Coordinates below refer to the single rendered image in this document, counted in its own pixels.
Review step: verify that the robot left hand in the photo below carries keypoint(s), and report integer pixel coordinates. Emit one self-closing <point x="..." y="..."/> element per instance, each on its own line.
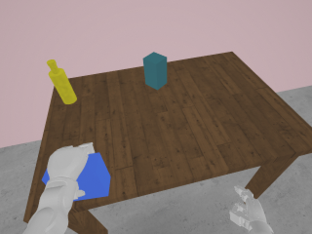
<point x="69" y="162"/>

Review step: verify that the robot right forearm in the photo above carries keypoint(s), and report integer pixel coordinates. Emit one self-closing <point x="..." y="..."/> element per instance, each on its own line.
<point x="259" y="227"/>

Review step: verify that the table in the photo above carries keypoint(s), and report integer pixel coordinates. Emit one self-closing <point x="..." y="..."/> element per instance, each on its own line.
<point x="214" y="117"/>

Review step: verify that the robot right hand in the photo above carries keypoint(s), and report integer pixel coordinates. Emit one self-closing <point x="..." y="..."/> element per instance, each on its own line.
<point x="241" y="214"/>

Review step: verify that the sponge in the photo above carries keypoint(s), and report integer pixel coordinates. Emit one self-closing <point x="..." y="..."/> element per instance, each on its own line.
<point x="94" y="180"/>

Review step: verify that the robot left forearm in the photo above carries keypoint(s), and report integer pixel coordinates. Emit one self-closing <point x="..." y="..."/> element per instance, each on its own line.
<point x="54" y="205"/>

